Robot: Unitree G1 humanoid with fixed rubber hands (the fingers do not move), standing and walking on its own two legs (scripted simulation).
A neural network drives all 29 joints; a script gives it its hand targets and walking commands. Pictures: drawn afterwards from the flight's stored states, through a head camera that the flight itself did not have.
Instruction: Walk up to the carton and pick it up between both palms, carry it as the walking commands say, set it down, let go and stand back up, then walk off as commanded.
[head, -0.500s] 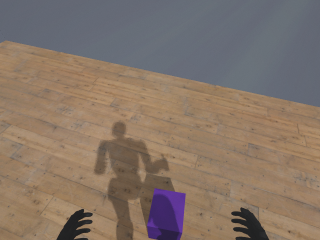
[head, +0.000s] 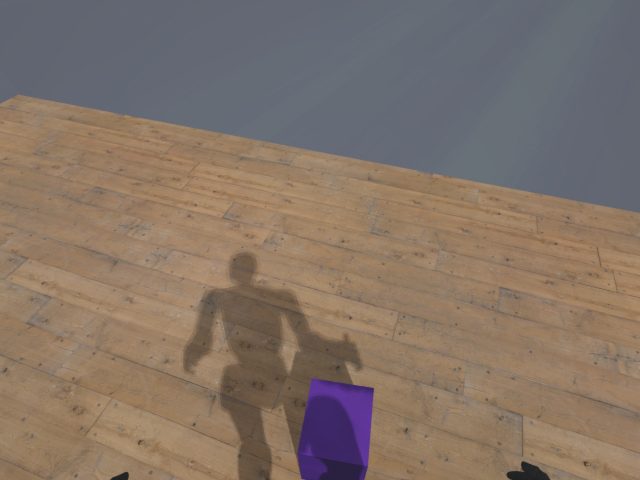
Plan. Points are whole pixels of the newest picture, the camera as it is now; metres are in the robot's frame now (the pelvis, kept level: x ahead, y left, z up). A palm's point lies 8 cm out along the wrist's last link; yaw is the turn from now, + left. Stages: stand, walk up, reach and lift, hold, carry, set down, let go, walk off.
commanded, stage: stand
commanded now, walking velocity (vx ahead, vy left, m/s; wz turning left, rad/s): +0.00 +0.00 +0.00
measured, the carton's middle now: (336, 434) +0.41 -0.03 -0.65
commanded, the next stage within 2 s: walk off in 1.38 s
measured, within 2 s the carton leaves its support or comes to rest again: neither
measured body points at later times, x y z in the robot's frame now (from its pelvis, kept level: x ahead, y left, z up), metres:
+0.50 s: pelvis -0.01 +0.00 +0.00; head -0.02 -0.01 +0.45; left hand +0.09 +0.28 -0.11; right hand +0.08 -0.29 -0.12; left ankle -0.02 +0.13 -0.74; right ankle -0.01 -0.12 -0.74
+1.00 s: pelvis -0.02 +0.00 +0.01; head -0.03 -0.01 +0.46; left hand +0.08 +0.29 -0.11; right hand +0.05 -0.30 -0.12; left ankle -0.02 +0.13 -0.74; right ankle -0.01 -0.12 -0.74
